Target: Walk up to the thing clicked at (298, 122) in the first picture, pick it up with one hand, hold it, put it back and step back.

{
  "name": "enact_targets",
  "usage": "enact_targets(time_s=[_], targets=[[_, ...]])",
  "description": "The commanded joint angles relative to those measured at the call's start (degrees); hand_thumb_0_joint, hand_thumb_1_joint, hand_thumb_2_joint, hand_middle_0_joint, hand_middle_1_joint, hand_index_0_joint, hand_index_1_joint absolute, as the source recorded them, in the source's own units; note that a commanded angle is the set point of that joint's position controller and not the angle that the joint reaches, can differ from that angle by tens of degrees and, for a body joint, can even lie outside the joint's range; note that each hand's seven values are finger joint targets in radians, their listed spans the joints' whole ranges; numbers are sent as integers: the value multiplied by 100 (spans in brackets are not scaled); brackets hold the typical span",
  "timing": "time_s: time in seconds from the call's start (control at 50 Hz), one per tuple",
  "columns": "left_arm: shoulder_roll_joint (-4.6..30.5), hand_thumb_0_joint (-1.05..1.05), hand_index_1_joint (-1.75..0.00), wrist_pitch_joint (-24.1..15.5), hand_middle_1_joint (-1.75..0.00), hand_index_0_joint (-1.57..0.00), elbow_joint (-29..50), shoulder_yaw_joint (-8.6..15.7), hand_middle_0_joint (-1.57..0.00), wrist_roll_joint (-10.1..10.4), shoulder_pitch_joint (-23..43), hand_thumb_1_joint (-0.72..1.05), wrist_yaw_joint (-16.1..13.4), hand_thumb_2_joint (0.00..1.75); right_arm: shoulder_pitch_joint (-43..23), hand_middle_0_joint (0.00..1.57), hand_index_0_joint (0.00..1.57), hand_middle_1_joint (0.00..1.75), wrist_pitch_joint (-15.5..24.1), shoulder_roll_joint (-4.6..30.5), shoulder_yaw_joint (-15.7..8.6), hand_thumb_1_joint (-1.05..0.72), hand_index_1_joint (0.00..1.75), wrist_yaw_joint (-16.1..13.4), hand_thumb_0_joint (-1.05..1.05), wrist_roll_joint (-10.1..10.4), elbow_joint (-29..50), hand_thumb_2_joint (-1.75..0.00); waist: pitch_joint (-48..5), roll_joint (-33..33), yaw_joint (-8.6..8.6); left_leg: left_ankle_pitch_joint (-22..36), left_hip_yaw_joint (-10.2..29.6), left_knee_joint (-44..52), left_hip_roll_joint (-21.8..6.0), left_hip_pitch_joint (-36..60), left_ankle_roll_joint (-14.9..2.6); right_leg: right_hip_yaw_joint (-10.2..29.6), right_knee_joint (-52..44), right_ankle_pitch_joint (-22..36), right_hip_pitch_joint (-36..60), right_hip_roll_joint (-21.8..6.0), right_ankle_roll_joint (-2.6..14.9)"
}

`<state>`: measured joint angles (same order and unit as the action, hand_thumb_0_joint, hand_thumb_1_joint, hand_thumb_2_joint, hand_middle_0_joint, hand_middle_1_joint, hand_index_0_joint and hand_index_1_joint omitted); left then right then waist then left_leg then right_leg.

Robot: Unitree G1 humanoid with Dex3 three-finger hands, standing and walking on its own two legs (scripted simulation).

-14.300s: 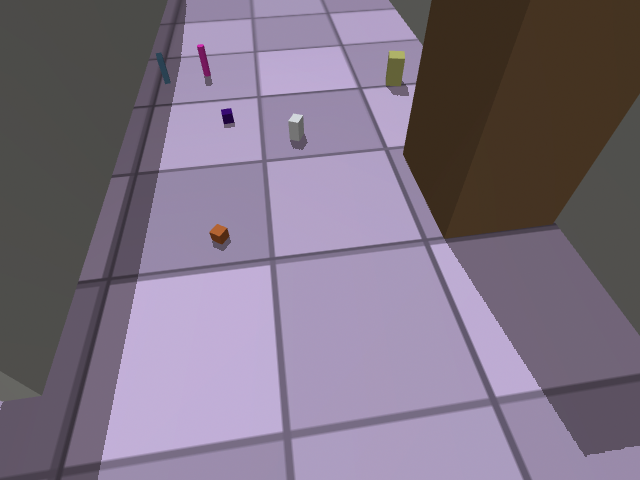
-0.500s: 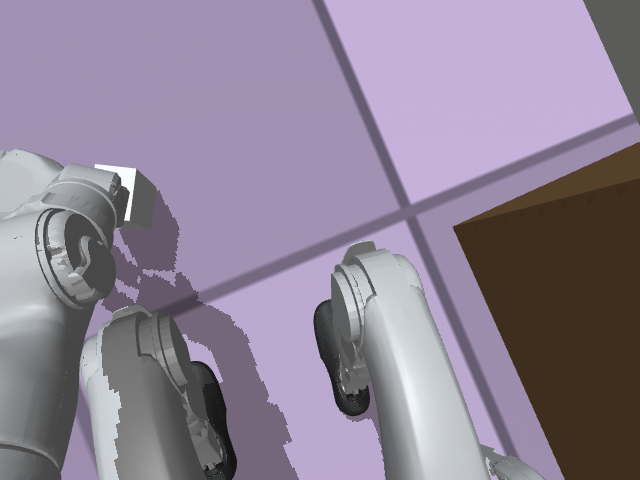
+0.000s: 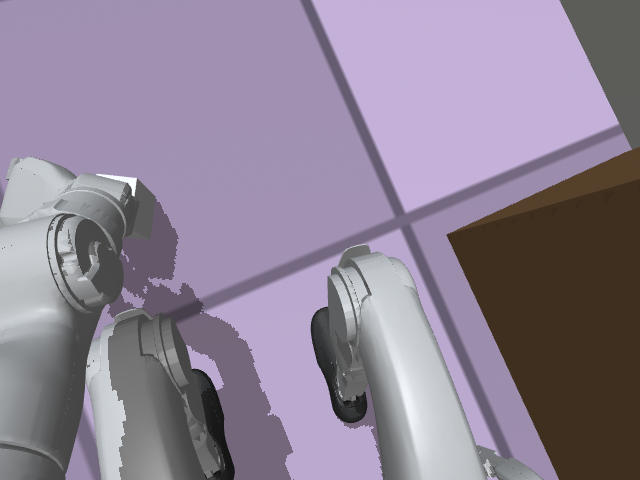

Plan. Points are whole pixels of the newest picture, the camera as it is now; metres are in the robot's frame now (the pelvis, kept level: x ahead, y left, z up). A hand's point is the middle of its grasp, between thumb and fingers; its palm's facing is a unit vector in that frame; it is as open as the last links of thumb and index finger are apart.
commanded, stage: rise first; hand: left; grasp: from above
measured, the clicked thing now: (125, 209) +0.49 +0.18 -0.30
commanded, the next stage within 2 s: approach in 0.20 s
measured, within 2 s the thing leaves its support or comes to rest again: neither
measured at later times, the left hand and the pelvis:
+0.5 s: hand (90, 205) +0.47 +0.19 -0.18, palm faces -0.11 -0.45 -0.89, open 12.4 cm; pelvis +0.00 +0.00 -0.01, yaw +0 degrees
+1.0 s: hand (96, 197) +0.49 +0.20 -0.21, palm faces -0.07 -0.45 -0.89, open 12.5 cm; pelvis +0.00 +0.00 -0.02, yaw -1 degrees
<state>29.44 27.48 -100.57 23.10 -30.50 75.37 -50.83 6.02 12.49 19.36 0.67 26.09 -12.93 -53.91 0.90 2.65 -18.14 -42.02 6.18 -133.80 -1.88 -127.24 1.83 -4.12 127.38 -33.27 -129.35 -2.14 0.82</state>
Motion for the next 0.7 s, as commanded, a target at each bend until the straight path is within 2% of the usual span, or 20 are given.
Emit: enact_targets(time_s=[0.0,0.06,0.08,0.1,0.16,0.18,0.24,0.26,0.28,0.32,0.34,0.38,0.4,0.42,0.46,0.56,0.6,0.62,0.66,0.68], targets=[[795,0,-67,-29,-61,-42,521,-192,-47,-86,1853,-23,-162,73,1489,20,20,30,-16,1338,-291,-91,30,47,0,15,-183,-90,-4129,895,-313,1007,-602,1340,208,1712,-144,-370,-1339,863,3151,309,-168],[741,0,-67,-83,-61,-44,599,-257,-49,-66,1965,-21,-133,72,1538,20,20,30,-25,1316,-263,-91,30,65,0,-16,-189,-90,-4229,854,-357,1056,-623,1335,205,1673,-127,-369,-1319,919,3304,311,-181],[865,0,-67,-91,-62,-44,630,-211,-49,-57,2049,-21,-149,71,1490,20,20,30,1,1394,-297,-91,30,41,0,13,-243,-90,-4253,973,-300,948,-586,1369,195,1767,-132,-385,-1314,804,3175,306,-160],[720,0,-67,-105,-61,-42,629,-243,-48,-41,2038,-23,-135,74,1553,20,20,30,-11,1323,-271,-91,30,62,0,-6,-195,-90,-4276,1022,-347,1101,-584,1362,179,1874,-96,-402,-1271,951,3185,298,-155],[777,0,-67,-151,-61,-42,678,-303,-48,-144,2168,-24,-189,74,1538,20,20,30,14,1431,-291,-91,30,45,0,9,-270,-90,-4350,1216,-384,918,-475,1420,156,2046,-72,-474,-1212,789,3020,289,-117],[691,0,-67,-163,-60,-42,683,-316,-48,-144,2166,-24,-200,74,1547,20,20,30,23,1349,-259,-91,30,59,0,-20,-213,-90,-4372,1179,-401,1046,-507,1398,166,2115,-54,-477,-1200,904,3089,285,-127],[869,0,-68,-154,-61,-41,848,-226,-47,-71,2252,-25,-270,75,1414,20,20,30,54,1434,-282,-91,30,43,0,-28,-265,-90,-4292,1190,-384,976,-520,1363,179,2105,-103,-490,-1231,848,3077,240,-151],[843,0,-67,-142,-61,-42,791,-229,-48,-38,2204,-25,-274,75,1370,20,20,30,65,1438,-268,-91,30,43,0,-51,-242,-90,-4250,1138,-413,968,-499,1363,189,2159,-103,-515,-1203,868,3086,221,-161],[874,0,-73,-145,-63,-34,627,-172,-43,-60,2099,-33,-299,83,1473,20,20,30,53,1413,-243,-92,30,39,0,3,-222,-90,-4244,1207,-398,1015,-491,1353,161,2207,-92,-480,-1210,903,2999,235,-143],[820,0,-73,-123,-65,-36,462,-259,-43,-100,1960,-32,-265,82,1425,20,20,30,56,1390,-202,-91,30,62,0,-37,-212,-90,-4036,1089,-453,991,-505,1292,196,2002,-110,-488,-1170,881,2987,237,-145],[889,0,-72,-140,-64,-36,337,-214,-44,-148,1971,-33,-285,82,1533,20,20,30,29,1446,-208,-91,30,59,0,18,-287,-90,-4058,1126,-451,1009,-457,1320,151,1965,-85,-474,-1199,908,2884,273,-129],[848,0,-74,-134,-67,-38,378,-288,-44,-82,2080,-30,-275,82,1408,20,20,30,65,1486,-192,-91,30,76,0,-94,-286,-90,-3774,1024,-529,972,-464,1255,207,1819,-128,-536,-1156,850,2902,225,-155],[806,0,-76,-129,-69,-38,298,-224,-44,80,2044,-29,-312,83,1430,20,20,30,72,1564,-221,-91,30,75,0,-72,-208,-90,-3673,922,-569,1001,-408,1251,208,1904,-139,-573,-1100,860,2897,210,-181],[876,0,-73,-125,-66,-37,211,-210,-44,45,2063,-31,-349,81,1491,20,20,30,70,1572,-197,-91,30,65,0,-50,-226,-90,-3681,914,-582,926,-394,1239,201,1813,-148,-544,-1154,783,2891,251,-175],[773,0,-73,-139,-66,-38,200,-288,-44,160,2070,-30,-348,80,1418,20,20,30,88,1574,-146,-91,30,90,0,-118,-157,-90,-3533,864,-688,891,-414,1136,251,1776,-183,-566,-1119,723,2936,212,-207],[896,0,-76,-209,-68,-36,112,-354,-43,135,2452,-34,-352,82,1492,20,20,30,75,1670,-6,-92,30,123,0,-106,-184,-90,-3703,1034,-818,947,-410,1082,225,1692,-146,-528,-1148,840,2969,279,-192],[890,0,-76,-227,-68,-37,174,-376,-44,206,2535,-32,-393,83,1397,20,20,30,80,1692,31,-92,30,148,0,-172,-87,-90,-3696,1096,-866,1026,-372,1053,242,1889,-140,-605,-1047,912,3039,215,-202],[1040,0,-77,-237,-68,-37,133,-343,-45,174,2576,-33,-461,86,1488,20,20,30,71,1766,39,-92,30,142,0,-134,-128,-90,-3712,1213,-838,1011,-319,1110,207,1952,-121,-616,-1032,903,3034,242,-189],[1157,0,-76,-219,-66,-35,196,-324,-43,232,2581,-37,-548,85,1363,20,20,30,72,1826,74,-92,30,170,0,-188,-41,-90,-3663,1304,-895,990,-277,1015,237,2105,-159,-677,-937,902,3081,170,-212],[1127,0,-76,-218,-66,-33,169,-293,-43,341,2557,-38,-593,87,1369,20,20,30,70,1850,97,-92,30,183,0,-187,92,-90,-3658,1332,-929,1058,-227,986,245,2260,-148,-705,-840,953,3107,146,-212]])
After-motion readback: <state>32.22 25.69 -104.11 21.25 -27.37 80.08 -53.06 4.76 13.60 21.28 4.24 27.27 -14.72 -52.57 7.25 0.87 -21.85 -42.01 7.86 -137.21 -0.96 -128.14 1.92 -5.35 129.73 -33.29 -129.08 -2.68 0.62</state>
